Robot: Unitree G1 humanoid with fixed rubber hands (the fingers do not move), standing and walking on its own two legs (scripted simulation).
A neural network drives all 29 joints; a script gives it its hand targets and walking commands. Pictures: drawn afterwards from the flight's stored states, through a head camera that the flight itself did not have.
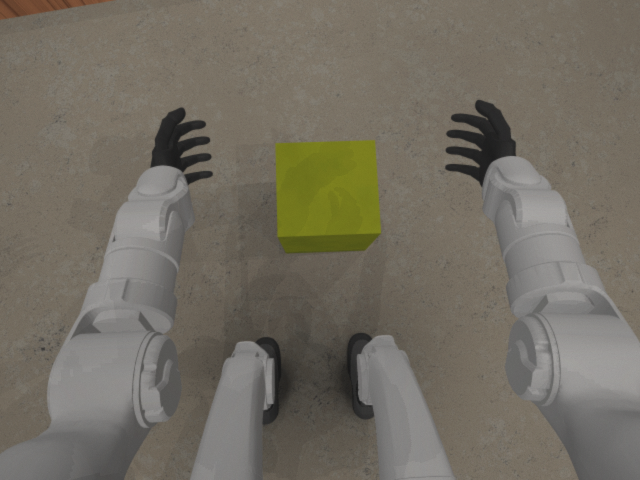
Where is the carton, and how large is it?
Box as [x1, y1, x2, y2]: [275, 140, 380, 252]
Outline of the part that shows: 374,140 275,143 277,235 286,252 364,250 380,233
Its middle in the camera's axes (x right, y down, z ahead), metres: +0.01 -0.10 +0.92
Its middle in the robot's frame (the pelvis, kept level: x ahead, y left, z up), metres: +0.55 -0.03 -0.53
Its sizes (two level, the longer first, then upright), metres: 0.210 0.200 0.250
